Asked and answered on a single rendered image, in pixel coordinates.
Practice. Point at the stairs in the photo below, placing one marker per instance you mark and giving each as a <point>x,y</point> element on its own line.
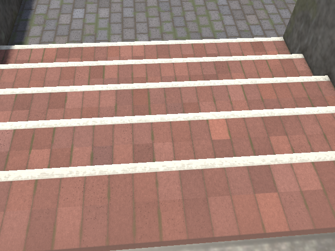
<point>87,104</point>

